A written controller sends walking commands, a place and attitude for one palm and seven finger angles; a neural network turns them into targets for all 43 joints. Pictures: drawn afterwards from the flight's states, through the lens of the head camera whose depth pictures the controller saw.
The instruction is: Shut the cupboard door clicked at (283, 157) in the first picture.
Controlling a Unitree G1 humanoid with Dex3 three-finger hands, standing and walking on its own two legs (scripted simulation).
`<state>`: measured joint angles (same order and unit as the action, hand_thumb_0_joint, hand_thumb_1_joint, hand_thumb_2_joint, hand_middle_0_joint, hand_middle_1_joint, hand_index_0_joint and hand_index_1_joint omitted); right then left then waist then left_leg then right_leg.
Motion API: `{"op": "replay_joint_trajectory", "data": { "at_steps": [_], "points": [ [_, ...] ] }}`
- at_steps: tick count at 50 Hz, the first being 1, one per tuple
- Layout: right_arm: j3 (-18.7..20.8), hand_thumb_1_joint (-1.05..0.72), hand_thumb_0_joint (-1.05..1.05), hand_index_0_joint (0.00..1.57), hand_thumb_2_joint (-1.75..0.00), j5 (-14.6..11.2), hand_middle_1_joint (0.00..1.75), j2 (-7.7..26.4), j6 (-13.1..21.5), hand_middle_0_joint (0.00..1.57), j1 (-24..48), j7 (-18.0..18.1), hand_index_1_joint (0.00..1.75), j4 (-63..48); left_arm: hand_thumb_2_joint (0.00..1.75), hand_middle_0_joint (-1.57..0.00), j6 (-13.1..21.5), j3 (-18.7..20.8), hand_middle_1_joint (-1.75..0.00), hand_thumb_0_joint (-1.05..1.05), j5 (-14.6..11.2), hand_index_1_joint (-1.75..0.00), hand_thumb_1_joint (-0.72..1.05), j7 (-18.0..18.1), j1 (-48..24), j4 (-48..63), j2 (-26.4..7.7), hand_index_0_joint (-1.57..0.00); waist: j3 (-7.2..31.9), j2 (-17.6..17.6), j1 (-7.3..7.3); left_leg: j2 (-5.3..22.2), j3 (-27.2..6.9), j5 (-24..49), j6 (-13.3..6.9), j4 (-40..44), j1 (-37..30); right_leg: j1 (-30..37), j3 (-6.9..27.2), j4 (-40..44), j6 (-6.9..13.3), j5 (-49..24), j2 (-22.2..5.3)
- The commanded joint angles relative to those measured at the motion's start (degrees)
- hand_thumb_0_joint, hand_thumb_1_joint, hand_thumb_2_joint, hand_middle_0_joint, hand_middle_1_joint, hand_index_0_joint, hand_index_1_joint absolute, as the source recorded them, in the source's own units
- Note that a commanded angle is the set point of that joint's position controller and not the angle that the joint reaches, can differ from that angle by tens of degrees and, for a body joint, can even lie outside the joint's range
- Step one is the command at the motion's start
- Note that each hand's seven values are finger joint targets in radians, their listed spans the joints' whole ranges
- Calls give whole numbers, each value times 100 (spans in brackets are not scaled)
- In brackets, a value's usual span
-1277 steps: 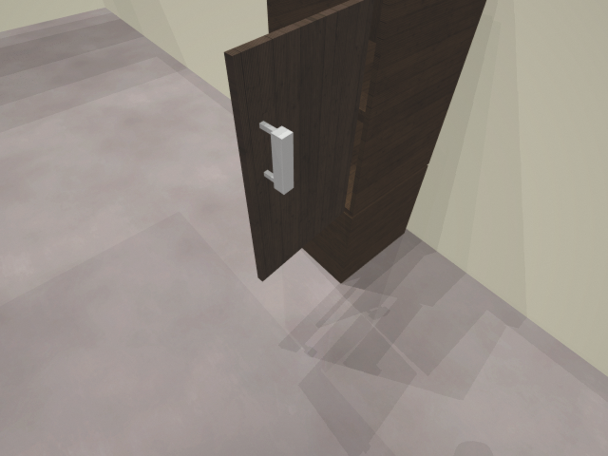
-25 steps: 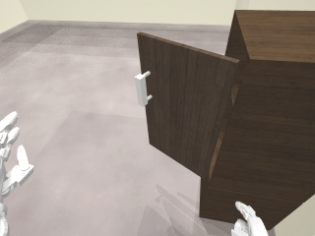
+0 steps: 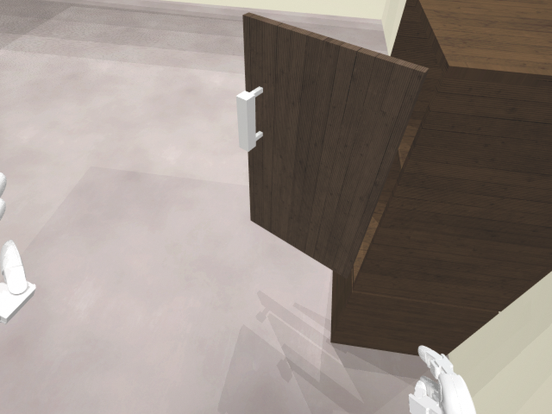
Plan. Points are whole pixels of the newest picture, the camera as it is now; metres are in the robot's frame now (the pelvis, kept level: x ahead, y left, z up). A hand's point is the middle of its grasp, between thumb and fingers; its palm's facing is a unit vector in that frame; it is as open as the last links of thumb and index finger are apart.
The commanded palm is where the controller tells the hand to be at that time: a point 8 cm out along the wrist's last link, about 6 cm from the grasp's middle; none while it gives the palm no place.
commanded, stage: step back with the hand held close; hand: left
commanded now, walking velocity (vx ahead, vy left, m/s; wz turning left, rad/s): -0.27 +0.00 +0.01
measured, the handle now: (252, 118) +0.67 +0.09 +0.07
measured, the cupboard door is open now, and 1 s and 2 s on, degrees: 62 62 62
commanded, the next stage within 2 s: stop stepping back and stand still in 1.02 s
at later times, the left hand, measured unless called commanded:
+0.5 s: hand out of the picture +0.15 +0.27 +0.17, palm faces +0.46 -0.76 -0.46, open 7.4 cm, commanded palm +0.08 +0.30 +0.19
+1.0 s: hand out of the picture +0.07 +0.28 +0.17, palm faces +0.47 -0.79 -0.39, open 7.4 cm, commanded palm +0.01 +0.31 +0.19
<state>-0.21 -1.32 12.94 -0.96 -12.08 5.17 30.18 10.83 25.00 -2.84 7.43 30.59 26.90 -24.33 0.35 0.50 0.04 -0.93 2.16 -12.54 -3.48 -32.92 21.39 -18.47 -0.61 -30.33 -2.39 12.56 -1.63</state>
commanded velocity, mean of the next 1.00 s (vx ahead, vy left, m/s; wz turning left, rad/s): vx -0.38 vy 0.00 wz -0.04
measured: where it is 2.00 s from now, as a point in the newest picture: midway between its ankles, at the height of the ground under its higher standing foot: outside the picture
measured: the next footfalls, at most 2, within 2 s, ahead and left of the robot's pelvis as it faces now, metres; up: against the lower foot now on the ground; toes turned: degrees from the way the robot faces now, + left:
right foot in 0.88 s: -0.07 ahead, -0.14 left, +0.00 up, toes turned +9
right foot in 1.24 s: -0.15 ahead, -0.11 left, +0.00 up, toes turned -2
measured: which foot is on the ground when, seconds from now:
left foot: down 0.00-1.00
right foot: down 0.00-0.76, up 0.78-0.86, down 0.88-1.00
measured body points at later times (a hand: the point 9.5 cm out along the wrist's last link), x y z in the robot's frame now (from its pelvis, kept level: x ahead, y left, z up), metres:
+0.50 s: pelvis -0.05 +0.00 -0.01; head -0.03 +0.02 +0.44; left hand +0.12 +0.31 +0.20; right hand +0.12 -0.24 -0.08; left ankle +0.05 +0.08 -0.73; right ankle -0.03 -0.15 -0.73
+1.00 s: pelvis -0.11 +0.01 -0.01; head -0.10 +0.04 +0.44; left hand +0.04 +0.32 +0.19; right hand +0.07 -0.22 -0.08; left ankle +0.05 +0.09 -0.72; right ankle -0.11 -0.15 -0.73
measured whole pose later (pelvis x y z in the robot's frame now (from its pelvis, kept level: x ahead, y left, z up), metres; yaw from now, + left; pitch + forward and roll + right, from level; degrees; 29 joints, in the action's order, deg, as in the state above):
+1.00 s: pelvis -0.11 +0.01 -0.01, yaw +3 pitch +1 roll -4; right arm 0.4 0.5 11.0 4.3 -11.1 4.1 36.8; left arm 15.9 24.4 -3.0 8.2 31.1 31.6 -24.0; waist 1.0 -0.7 0.6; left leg 2.0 3.2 -8.6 -0.2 -31.5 31.4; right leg -14.9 4.7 -31.5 -2.0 17.9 3.9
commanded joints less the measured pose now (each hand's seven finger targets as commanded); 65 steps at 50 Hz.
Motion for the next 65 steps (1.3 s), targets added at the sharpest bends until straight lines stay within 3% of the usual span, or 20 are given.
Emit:
{"op": "replay_joint_trajectory", "data": {
  "at_steps": [1,9,16,20,23,32,35,38,42,44,47,51,55,58,60,61,62,63,64,65],
  "points": [
    [350,-90,0,20,-90,35,30,840,469,20,518,68,30,-838,90,-20,533,741,-30,0,68,-30,90,153,-362,1278,-983,-20,445,615,30,893,-1056,-2332,-269,1594,1924,1801,334,-502,174,-346,104],
    [317,-90,0,20,-90,126,30,706,674,20,394,11,30,-570,90,-20,678,648,-30,0,63,-30,90,261,-618,1433,-1020,-20,294,-15,-55,426,-752,-1623,48,489,654,-33,993,739,526,1165,-503],
    [378,-90,0,20,-90,143,30,852,807,20,518,50,30,-571,90,-20,869,927,-30,0,158,-30,90,210,-374,1280,-1017,-20,439,1227,41,1495,-1818,-2806,-431,2135,2503,1968,192,-1323,126,-156,523],
    [388,-90,0,20,-90,151,30,809,825,20,537,-16,30,-535,90,-20,929,923,-30,0,104,-30,90,104,-194,1264,-1006,-20,347,703,19,1209,-1503,-2371,-334,1590,2300,1708,548,-807,232,-301,420],
    [381,-90,0,20,-90,162,30,697,880,20,445,-40,30,-365,90,-20,976,835,-30,0,28,-30,90,120,-336,1543,-1095,-20,908,344,-39,771,-946,-860,-9,916,765,857,930,-198,395,-1098,-2],
    [369,-90,0,20,-90,172,30,580,721,20,519,-18,30,-351,90,-20,925,870,-30,0,-15,-30,90,272,-268,1427,-1238,-20,630,13,-140,433,-700,-934,225,233,-78,-662,1302,915,602,617,-399],
    [380,-90,0,20,-90,150,30,664,754,20,594,34,30,-406,90,-20,934,840,-30,0,3,-30,90,255,-256,1280,-1168,-20,576,429,-130,806,-1078,-1513,61,1152,403,-102,705,423,345,748,168],
    [421,-90,0,20,-90,149,30,849,848,20,782,88,30,-485,90,-20,954,915,-30,0,72,-30,90,167,-380,1096,-1084,-20,443,1435,-31,1702,-2098,-3317,-356,2623,2342,1687,237,-1171,151,511,782],
    [458,-90,0,20,-90,144,30,720,843,20,665,-22,30,-445,90,-20,866,866,-30,0,-57,-30,90,78,6,1337,-1074,-20,756,961,21,1496,-1371,-2441,-103,1834,1467,1219,464,-473,405,931,446],
    [385,-90,0,20,-90,169,30,552,841,20,630,-75,30,-412,90,-20,896,795,-30,0,-122,-30,90,109,-26,1658,-1133,-20,731,558,-26,1000,-833,-1452,206,987,419,124,1217,591,671,809,-131],
    [384,-90,0,20,-90,132,30,485,866,20,460,-45,30,-199,90,-20,953,572,-30,0,-37,-30,90,210,-535,1762,-1229,-20,1173,-535,-165,381,-32,198,455,-368,-1410,-1014,1656,1128,669,-1128,-773],
    [386,-90,0,20,-90,156,30,548,818,20,638,85,30,-214,90,-20,871,658,-30,0,8,-30,90,220,-805,1549,-1290,-20,666,157,-200,655,-398,65,326,454,-1362,-1299,870,802,380,-92,-11],
    [485,-90,0,20,-90,266,30,766,856,20,700,68,30,-265,90,-20,962,1012,-30,0,-21,-30,90,77,-561,1058,-1194,-20,698,1864,-33,2117,-1934,-3714,165,3352,1540,1465,-44,-1520,298,1400,1019],
    [474,-90,0,20,-90,183,30,582,875,20,626,-95,30,-464,90,-20,863,870,-30,0,-219,-30,90,-31,-204,1277,-1140,-20,1215,1497,174,1589,-732,-2423,517,2717,471,1148,-456,-1087,457,1960,1001],
    [417,-90,0,20,-90,129,30,532,893,20,531,-181,30,-494,90,-20,729,697,-30,0,-273,-30,90,-12,127,1628,-1081,-20,1210,1196,148,1078,37,-2024,748,1951,-210,785,-524,142,446,1884,786],
    [406,-90,0,20,-90,112,30,522,861,20,473,-177,30,-448,90,-20,649,734,-30,0,-238,-30,90,21,181,1802,-1208,-20,1050,380,118,534,642,-1600,829,637,-678,-25,-53,1073,569,1993,289],
    [443,-90,0,20,-90,129,30,528,775,20,413,-172,30,-336,90,-20,566,810,-30,0,-183,-30,90,50,52,1927,-1398,-20,735,-974,35,31,742,-1119,856,-1665,-1322,-1847,1494,2248,961,2970,-875],
    [495,-90,0,20,-90,258,30,632,750,20,280,-189,30,-134,90,-20,487,955,-30,0,-166,-30,90,166,-333,2061,-1503,-20,657,-1134,4,46,-29,-1038,711,-3258,-1303,-2814,2462,2658,1531,3060,-1894],
    [344,-90,0,20,-90,171,30,448,670,20,303,-160,30,-145,90,-20,278,577,-30,0,-117,-30,90,179,-592,1797,-1220,-20,267,-1602,-29,183,-610,-1074,608,-3836,-262,-2443,2376,2356,1674,3392,-1844],
    [254,-90,0,20,-90,177,30,465,687,20,343,-100,30,-214,90,-20,205,530,-30,0,-87,-30,90,261,-1044,1557,-1115,-20,-114,-1331,-171,516,-687,-1173,531,-3337,-64,-2366,1969,2129,1373,3275,-1627]
  ]
}}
